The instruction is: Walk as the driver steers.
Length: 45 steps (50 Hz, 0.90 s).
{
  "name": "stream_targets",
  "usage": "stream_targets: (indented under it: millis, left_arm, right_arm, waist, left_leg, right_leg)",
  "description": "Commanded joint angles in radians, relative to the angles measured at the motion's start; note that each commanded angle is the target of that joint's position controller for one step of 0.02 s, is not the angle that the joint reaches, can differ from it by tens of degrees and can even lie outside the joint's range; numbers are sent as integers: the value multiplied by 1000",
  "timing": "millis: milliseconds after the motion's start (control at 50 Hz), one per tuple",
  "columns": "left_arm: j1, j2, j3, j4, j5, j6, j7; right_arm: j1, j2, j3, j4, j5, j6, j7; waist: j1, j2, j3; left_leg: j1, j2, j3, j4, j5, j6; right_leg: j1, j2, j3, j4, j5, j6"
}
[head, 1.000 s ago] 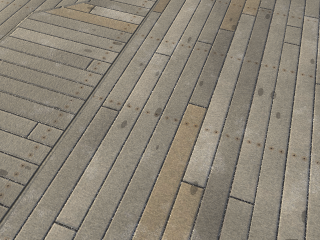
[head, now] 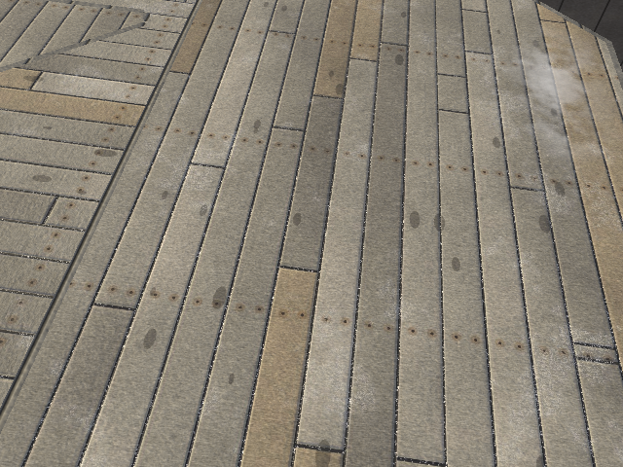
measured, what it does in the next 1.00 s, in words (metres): steps on the spot, turning right: right foot, then left foot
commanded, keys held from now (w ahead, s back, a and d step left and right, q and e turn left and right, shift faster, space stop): e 0.50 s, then no key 0.18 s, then w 0.32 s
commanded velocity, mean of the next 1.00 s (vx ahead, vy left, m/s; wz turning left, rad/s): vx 0.08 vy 0.00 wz -0.41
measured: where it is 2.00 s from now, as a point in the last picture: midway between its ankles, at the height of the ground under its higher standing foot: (436, 442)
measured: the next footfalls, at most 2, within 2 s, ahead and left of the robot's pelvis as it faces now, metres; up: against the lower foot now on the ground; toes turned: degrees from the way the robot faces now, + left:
right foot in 0.24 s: +0.03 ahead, -0.16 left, +0.00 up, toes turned -11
left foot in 0.68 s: +0.11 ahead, +0.06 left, +0.00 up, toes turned -25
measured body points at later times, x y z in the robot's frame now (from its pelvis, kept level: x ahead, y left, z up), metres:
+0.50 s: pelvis +0.00 -0.05 +0.00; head +0.04 -0.09 +0.44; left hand +0.24 +0.18 -0.08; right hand +0.07 -0.38 -0.11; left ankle +0.06 +0.10 -0.68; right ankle -0.01 -0.15 -0.74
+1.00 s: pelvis +0.06 -0.07 +0.00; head +0.07 -0.07 +0.45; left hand +0.32 +0.10 -0.09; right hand -0.01 -0.35 -0.12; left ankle +0.08 +0.08 -0.74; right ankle +0.02 -0.19 -0.73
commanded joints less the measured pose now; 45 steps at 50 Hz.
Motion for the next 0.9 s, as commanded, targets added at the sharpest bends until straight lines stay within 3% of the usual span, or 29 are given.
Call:
stream_targets:
  millis: [20,80,160,200,220,240,260,280,300,320,340,360,380,420,480,600,640,660,680,700,720,740,760,780,820,860,900]
  left_arm:
    - [-83,31,-7,-120,-2,-11,-12]
    - [-98,21,-18,-151,0,-9,-31]
    - [-86,42,-9,-172,-2,2,-49]
    - [-44,41,-2,-168,-3,8,-60]
    - [0,52,7,-155,0,8,-57]
    - [60,117,31,-144,0,7,-44]
    - [96,248,55,-163,11,2,-24]
    - [104,218,40,-180,39,-23,-37]
    - [71,187,30,-176,41,-43,-45]
    - [17,160,23,-171,25,-53,-39]
    - [-26,129,13,-177,9,-51,-32]
    - [-59,123,7,-184,4,-46,-26]
    - [-66,124,5,-190,10,-42,-21]
    - [-59,126,5,-191,16,-41,-13]
    - [-43,142,10,-188,9,-37,-5]
    - [-47,130,-2,-188,19,-25,-17]
    - [-63,114,-13,-187,14,-22,-19]
    - [-70,97,-22,-185,10,-21,-17]
    - [-35,67,-32,-178,17,-25,-15]
    - [18,14,-50,-177,39,-32,-16]
    - [6,27,-45,-195,29,-39,-15]
    - [-24,89,-31,-188,28,-44,-12]
    - [-66,114,-19,-192,16,-49,-15]
    - [-66,112,-12,-180,12,-50,-16]
    - [-54,75,-19,-169,9,-61,-27]
    - [-76,26,-35,-166,8,-82,-37]
    - [-95,-12,-48,-166,7,-101,-47]
  right_arm:
    - [8,-180,-44,-56,4,-3,-14]
    - [-5,-218,-60,-63,9,4,-5]
    - [-18,-240,-73,-65,27,5,16]
    - [-41,-242,-75,-62,48,3,22]
    - [-25,-224,-72,-50,55,0,26]
    - [28,-184,-62,-34,37,-6,31]
    - [0,-98,-28,-91,-29,-12,39]
    - [-73,-144,-40,-117,-12,-15,34]
    - [-112,-185,-51,-121,19,-10,29]
    - [-110,-188,-55,-117,25,-5,22]
    - [-100,-191,-58,-102,15,0,12]
    - [-83,-199,-63,-101,8,4,7]
    - [-67,-193,-62,-99,5,3,9]
    - [-49,-168,-56,-97,11,0,12]
    - [-83,-141,-43,-110,12,-3,14]
    - [-85,-148,-40,-122,25,-13,38]
    - [-61,-137,-38,-123,25,-22,48]
    - [-34,-127,-36,-117,21,-28,53]
    - [-27,-151,-38,-123,5,-33,53]
    - [-8,-213,-44,-135,-14,-33,47]
    - [-25,-195,-34,-110,-27,-32,50]
    - [-32,-166,-29,-128,-13,-37,51]
    - [20,-201,-42,-111,0,-36,46]
    - [39,-223,-46,-100,13,-38,39]
    - [59,-206,-41,-90,28,-41,26]
    - [72,-186,-37,-89,29,-40,24]
    - [70,-190,-40,-91,31,-39,27]
  waist:
    - [-30,193,-56]
    - [-38,211,-66]
    - [-31,228,-68]
    - [4,221,-72]
    - [25,193,-85]
    - [34,65,-131]
    - [14,-270,-157]
    - [81,-187,-236]
    - [79,-103,-188]
    - [46,-84,-133]
    - [27,-54,-111]
    - [5,-65,-98]
    - [-5,-73,-109]
    - [-8,-75,-128]
    - [11,-83,-125]
    - [37,-120,-114]
    - [14,-113,-111]
    - [-10,-104,-108]
    - [-2,-58,-114]
    - [37,138,-158]
    - [64,309,-115]
    - [16,270,-75]
    - [-23,259,-36]
    - [-25,235,6]
    - [-23,205,36]
    - [-40,199,23]
    - [-46,219,5]
  left_leg:
    - [223,256,-169,-114,376,191]
    - [194,277,-118,-109,399,196]
    - [164,298,-70,-66,443,179]
    - [148,295,-39,7,434,135]
    - [103,268,3,82,383,86]
    - [-32,208,77,252,244,6]
    - [-380,70,121,590,-399,-96]
    - [-462,-2,-57,767,-499,-115]
    - [-473,17,-104,826,-425,-106]
    - [-484,31,-117,800,-329,-95]
    - [-479,40,-127,761,-262,-94]
    - [-436,34,-128,737,-211,-100]
    - [-394,15,-121,733,-172,-104]
    - [-366,-3,-120,651,-133,-111]
    - [-330,-19,-133,488,-110,-118]
    - [-179,-31,-117,294,-124,-96]
    - [-102,-35,-102,152,-65,-74]
    - [-20,-33,-94,12,52,-56]
    - [71,35,-156,-45,176,-29]
    - [162,209,-325,-75,290,42]
    - [68,298,-487,-130,113,185]
    - [51,300,-523,-192,-150,220]
    - [86,289,-549,-230,-351,214]
    - [102,277,-545,-243,-405,201]
    - [143,247,-487,-248,-364,174]
    - [138,198,-389,-252,-258,157]
    - [87,165,-308,-244,-169,149]
  right_leg:
    - [-118,-49,-24,-98,7,33]
    - [-5,-71,-76,-232,-18,19]
    - [132,-50,-146,-399,-12,-31]
    - [230,-32,-171,-567,84,-78]
    - [337,-9,-170,-686,197,-110]
    - [532,-62,-56,-738,433,-158]
    - [743,-347,324,-679,936,-304]
    - [669,-445,439,-709,917,-484]
    - [619,-385,349,-735,805,-458]
    - [571,-317,274,-742,691,-393]
    - [532,-276,240,-746,612,-348]
    - [472,-252,218,-755,597,-333]
    - [439,-235,209,-761,597,-332]
    - [438,-219,207,-762,569,-333]
    - [433,-205,240,-753,465,-326]
    - [370,-205,315,-716,378,-316]
    - [364,-189,330,-679,394,-295]
    - [339,-163,322,-660,361,-263]
    - [292,-124,302,-630,256,-208]
    - [216,-18,179,-476,-8,-141]
    - [154,46,55,-435,-184,-99]
    - [123,12,36,-316,-205,-70]
    - [24,18,8,-201,-198,-62]
    - [-51,1,7,-125,-185,-55]
    - [-115,-35,-1,-116,-98,-55]
    - [-60,-38,-59,-212,-39,-58]
    - [64,-30,-96,-351,-12,-67]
